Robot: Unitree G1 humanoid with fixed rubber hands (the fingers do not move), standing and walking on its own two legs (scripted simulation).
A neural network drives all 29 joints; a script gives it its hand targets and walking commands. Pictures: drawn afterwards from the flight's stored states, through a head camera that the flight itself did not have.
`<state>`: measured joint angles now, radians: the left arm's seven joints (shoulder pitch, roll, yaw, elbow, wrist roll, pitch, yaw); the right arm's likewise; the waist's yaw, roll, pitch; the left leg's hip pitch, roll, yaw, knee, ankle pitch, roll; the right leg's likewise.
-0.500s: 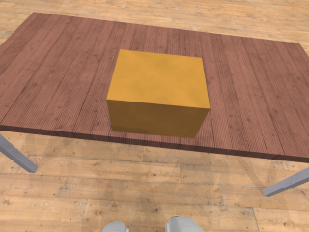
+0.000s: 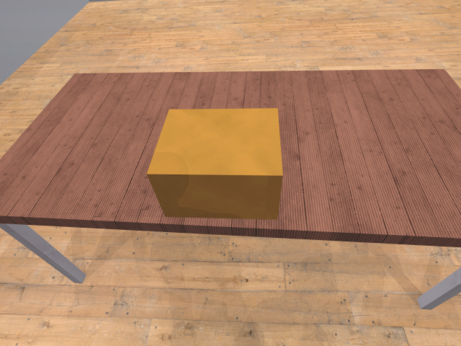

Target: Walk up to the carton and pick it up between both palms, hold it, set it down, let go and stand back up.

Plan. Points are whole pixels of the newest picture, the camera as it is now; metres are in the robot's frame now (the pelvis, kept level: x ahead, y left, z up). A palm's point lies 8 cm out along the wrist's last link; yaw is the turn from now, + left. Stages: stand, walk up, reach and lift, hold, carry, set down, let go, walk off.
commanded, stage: walk up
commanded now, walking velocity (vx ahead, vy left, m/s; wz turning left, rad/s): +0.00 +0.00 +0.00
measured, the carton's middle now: (221, 162) +0.56 +0.03 -0.06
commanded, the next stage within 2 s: stand in 0.62 s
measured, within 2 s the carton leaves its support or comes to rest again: neither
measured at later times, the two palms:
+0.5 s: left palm out of the picture -0.02 +0.22 -0.15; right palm out of the picture -0.03 -0.18 -0.15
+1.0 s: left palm out of the picture -0.03 +0.22 -0.16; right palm out of the picture -0.03 -0.17 -0.15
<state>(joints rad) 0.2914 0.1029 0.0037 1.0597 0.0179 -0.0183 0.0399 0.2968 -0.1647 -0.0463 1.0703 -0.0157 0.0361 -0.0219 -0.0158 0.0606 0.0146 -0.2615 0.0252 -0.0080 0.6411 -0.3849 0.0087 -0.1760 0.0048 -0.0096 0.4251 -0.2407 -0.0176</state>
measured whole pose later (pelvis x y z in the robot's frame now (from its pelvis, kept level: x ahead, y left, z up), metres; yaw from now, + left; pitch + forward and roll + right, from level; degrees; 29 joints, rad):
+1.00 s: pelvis -0.01 +0.03 +0.00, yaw -1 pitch +0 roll +0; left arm 0.28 0.10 -0.01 1.18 -0.01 0.03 0.03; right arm 0.29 -0.08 -0.04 1.16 -0.04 0.00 -0.03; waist 0.00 -0.02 0.02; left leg -0.16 -0.03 0.04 0.43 -0.26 0.03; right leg -0.20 -0.03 0.02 0.46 -0.24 0.03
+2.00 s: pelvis -0.03 +0.01 +0.00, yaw -1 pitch +0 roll +0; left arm 0.12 0.25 0.05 0.67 -0.07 0.20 -0.09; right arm 0.18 -0.05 0.00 0.68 0.06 0.00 -0.09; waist 0.02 -0.02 0.01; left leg -0.23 0.03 0.05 0.48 -0.24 0.00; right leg -0.24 0.02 0.01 0.45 -0.20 -0.01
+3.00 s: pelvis -0.01 +0.00 -0.02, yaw +0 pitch +9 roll -1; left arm -0.11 0.39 -0.05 0.94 -0.35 -0.48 -0.12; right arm -0.15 -0.17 0.03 0.98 0.28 -0.50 -0.02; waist -0.01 -0.03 -0.09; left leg -0.47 0.04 0.02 0.65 -0.33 -0.01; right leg -0.47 0.03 -0.01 0.60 -0.29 -0.01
